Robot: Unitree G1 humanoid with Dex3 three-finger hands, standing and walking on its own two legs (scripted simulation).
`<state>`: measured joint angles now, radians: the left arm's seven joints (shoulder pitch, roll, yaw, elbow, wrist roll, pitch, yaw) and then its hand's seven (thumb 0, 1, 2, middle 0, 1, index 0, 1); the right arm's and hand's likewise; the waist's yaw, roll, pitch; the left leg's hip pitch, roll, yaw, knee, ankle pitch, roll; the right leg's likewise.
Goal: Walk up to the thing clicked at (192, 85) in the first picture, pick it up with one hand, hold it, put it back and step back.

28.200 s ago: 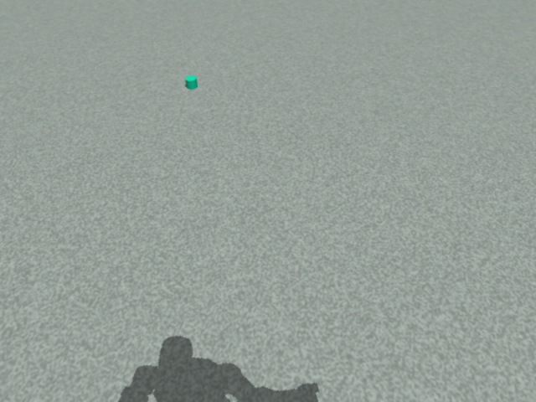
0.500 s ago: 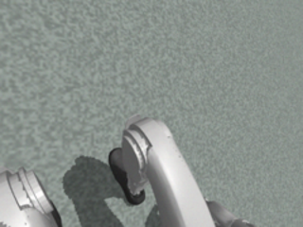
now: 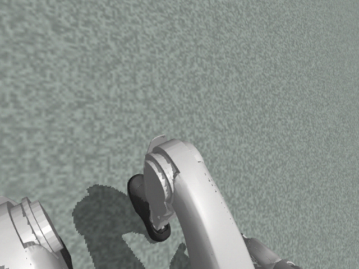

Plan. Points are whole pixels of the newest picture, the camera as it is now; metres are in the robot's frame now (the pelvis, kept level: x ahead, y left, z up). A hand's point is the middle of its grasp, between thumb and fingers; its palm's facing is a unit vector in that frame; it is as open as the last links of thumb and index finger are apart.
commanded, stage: withdraw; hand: left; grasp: from above
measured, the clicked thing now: out of the picture +0.47 +0.32 -0.28
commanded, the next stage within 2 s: home in 0.76 s
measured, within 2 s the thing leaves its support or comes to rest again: neither
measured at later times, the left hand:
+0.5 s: hand out of the picture +0.45 +0.34 -0.08, palm faces -0.45 -0.09 -0.89, open 14.1 cm
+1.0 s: hand out of the picture +0.46 +0.34 -0.16, palm faces -0.38 -0.10 -0.92, open 13.5 cm
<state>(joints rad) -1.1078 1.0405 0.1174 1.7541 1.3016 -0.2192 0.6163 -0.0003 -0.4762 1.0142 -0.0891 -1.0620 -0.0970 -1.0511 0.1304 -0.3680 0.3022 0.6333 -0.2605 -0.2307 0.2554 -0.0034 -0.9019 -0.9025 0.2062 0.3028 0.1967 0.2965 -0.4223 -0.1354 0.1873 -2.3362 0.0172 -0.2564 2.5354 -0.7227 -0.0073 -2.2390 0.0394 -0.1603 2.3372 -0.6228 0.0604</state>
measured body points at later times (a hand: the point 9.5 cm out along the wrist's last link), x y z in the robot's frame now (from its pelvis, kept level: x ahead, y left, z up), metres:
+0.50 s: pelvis +0.00 -0.01 +0.05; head +0.22 +0.07 +0.44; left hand +0.47 +0.34 -0.02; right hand +0.11 -0.26 -0.06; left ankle +0.06 +0.13 -0.28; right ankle +0.12 -0.12 -0.27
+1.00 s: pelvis +0.00 -0.01 +0.01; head +0.25 +0.10 +0.38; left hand +0.47 +0.34 -0.10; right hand +0.04 -0.27 -0.07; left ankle +0.06 +0.13 -0.28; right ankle +0.12 -0.12 -0.27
